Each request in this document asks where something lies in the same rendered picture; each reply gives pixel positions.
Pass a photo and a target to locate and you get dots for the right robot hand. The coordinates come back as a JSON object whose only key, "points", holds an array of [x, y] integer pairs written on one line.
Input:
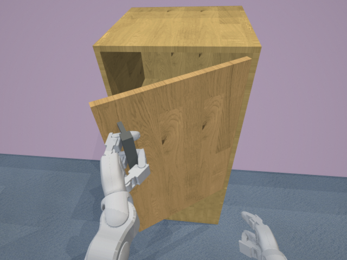
{"points": [[252, 245]]}

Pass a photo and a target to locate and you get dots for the right robot forearm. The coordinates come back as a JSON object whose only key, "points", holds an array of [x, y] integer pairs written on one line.
{"points": [[272, 254]]}

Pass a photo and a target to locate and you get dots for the cupboard door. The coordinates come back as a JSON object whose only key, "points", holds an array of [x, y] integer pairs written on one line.
{"points": [[187, 126]]}

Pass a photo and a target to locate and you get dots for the left robot hand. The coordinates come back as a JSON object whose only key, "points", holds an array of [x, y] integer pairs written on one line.
{"points": [[114, 162]]}

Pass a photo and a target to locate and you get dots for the left robot forearm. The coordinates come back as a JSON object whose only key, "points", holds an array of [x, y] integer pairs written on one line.
{"points": [[119, 224]]}

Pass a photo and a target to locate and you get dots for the handle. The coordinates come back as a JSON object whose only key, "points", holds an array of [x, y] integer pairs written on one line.
{"points": [[128, 145]]}

